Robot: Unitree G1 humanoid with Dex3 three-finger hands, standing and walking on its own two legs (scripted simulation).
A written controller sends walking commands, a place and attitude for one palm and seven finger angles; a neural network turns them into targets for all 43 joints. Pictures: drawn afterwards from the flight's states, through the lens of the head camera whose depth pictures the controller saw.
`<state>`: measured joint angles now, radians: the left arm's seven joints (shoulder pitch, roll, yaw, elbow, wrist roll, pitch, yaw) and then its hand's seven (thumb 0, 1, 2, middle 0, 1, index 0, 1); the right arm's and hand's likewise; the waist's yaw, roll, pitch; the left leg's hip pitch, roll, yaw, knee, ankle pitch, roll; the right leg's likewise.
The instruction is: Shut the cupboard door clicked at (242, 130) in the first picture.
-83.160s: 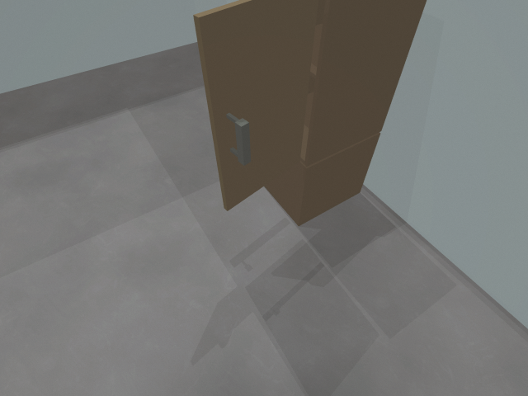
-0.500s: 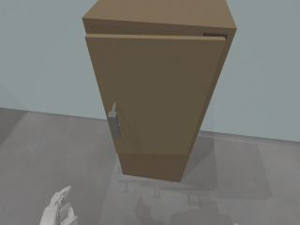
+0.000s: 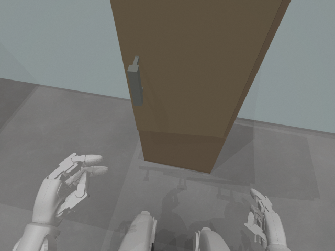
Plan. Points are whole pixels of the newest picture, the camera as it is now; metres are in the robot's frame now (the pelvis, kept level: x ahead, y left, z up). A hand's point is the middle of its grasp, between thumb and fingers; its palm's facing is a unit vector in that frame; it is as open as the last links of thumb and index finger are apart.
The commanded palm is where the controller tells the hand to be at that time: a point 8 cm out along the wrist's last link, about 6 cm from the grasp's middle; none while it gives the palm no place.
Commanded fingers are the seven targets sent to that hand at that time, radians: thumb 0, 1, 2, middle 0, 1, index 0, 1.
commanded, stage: raise the hand and make a fist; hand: left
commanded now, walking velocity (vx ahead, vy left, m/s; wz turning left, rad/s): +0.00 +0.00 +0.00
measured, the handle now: (137, 81) +0.53 +0.15 +0.07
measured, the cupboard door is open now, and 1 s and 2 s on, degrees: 6 6 6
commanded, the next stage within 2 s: bring the fist close to the handle in 1.30 s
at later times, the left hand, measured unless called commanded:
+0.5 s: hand (76, 184) +0.23 +0.21 +0.07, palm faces +0.03 -1.00 -0.04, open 3.3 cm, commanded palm +0.21 +0.26 +0.07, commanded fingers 0.00 0.90 0.90 -1.23 -1.42 -1.23 -1.42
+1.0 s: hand (82, 173) +0.25 +0.21 +0.07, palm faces +0.01 -1.00 -0.05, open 3.1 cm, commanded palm +0.23 +0.26 +0.08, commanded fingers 0.00 0.90 0.90 -1.30 -1.50 -1.30 -1.50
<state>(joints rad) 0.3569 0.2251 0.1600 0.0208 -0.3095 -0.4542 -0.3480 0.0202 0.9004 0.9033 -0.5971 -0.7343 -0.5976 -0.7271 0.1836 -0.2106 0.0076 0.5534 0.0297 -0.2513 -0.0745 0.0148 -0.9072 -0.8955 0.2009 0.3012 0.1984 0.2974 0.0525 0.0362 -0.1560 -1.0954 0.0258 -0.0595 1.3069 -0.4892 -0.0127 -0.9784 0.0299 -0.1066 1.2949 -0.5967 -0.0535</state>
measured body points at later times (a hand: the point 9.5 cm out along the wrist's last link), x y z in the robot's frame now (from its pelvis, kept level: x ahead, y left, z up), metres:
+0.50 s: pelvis +0.01 +0.03 +0.02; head +0.08 +0.05 +0.46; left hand +0.22 +0.27 +0.07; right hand +0.21 -0.20 -0.05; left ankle +0.08 +0.12 -0.62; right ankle +0.02 -0.09 -0.62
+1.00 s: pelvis +0.03 +0.02 +0.02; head +0.09 +0.03 +0.47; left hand +0.25 +0.26 +0.08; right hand +0.20 -0.22 -0.06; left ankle +0.08 +0.12 -0.62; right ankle +0.02 -0.09 -0.62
